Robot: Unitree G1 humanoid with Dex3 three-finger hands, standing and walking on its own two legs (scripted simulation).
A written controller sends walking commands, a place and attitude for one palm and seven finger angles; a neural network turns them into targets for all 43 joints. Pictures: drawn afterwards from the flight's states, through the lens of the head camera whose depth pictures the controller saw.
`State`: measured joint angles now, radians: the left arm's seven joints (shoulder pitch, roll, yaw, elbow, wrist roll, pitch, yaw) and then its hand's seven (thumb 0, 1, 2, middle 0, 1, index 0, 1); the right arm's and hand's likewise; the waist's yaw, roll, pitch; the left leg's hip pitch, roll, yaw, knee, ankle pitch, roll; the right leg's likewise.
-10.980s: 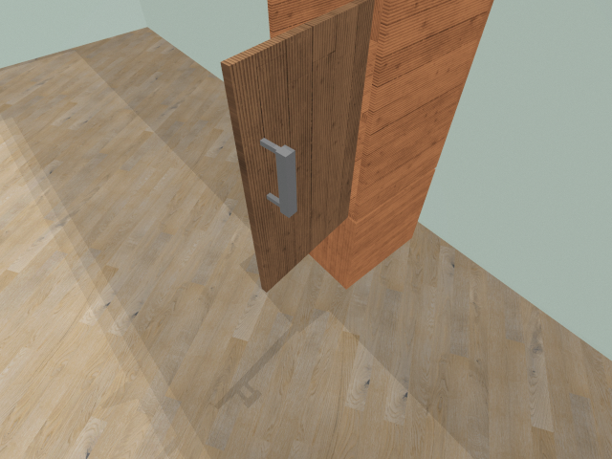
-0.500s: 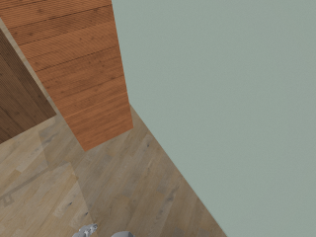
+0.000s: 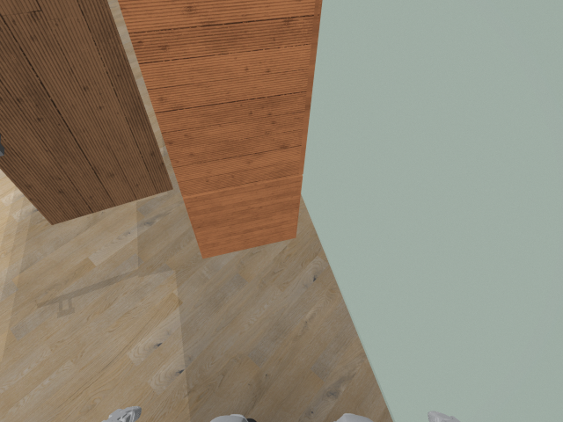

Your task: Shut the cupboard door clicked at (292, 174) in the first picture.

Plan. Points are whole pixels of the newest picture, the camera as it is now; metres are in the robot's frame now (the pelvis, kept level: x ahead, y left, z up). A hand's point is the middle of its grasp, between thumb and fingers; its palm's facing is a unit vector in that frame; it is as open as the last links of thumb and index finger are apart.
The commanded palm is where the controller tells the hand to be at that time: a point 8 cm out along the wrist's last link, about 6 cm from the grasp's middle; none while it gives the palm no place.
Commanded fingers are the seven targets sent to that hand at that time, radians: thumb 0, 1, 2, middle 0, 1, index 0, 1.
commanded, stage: turn to face it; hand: left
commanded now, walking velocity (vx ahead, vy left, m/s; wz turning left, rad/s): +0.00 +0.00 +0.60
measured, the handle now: out of the picture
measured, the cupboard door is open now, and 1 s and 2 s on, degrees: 99 99 99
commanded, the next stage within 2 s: take the last steps up to it in 0.46 s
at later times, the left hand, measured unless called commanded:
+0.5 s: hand out of the picture -0.01 +0.18 -0.19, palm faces +0.32 -0.92 -0.24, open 7.4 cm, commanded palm none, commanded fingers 0.00 0.90 0.90 -0.20 -0.30 -0.20 -0.30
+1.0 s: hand out of the picture +0.00 +0.15 -0.16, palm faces +0.49 -0.86 -0.18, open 7.4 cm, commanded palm none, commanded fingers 0.00 0.90 0.90 -0.20 -0.30 -0.20 -0.30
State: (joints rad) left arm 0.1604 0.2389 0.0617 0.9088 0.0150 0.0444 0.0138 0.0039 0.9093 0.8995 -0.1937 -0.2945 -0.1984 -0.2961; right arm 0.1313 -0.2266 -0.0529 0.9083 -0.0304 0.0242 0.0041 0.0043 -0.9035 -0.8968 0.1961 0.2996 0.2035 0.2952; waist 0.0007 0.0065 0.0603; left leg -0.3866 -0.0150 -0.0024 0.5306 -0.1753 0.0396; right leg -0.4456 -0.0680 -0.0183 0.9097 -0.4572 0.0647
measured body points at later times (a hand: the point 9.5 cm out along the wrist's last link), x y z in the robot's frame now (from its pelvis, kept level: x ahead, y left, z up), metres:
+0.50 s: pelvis +0.04 -0.02 -0.01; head +0.08 +0.01 +0.44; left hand -0.02 +0.23 -0.17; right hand +0.23 -0.23 -0.14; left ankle +0.01 +0.09 -0.73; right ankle +0.02 -0.16 -0.71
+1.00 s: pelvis +0.11 +0.02 +0.01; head +0.14 +0.04 +0.46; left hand -0.03 +0.20 -0.15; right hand +0.28 -0.17 -0.14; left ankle +0.10 +0.15 -0.71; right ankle +0.09 -0.15 -0.73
